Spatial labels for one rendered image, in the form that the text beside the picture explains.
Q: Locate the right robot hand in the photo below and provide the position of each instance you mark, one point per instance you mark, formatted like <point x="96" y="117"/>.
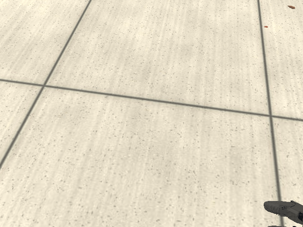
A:
<point x="290" y="209"/>

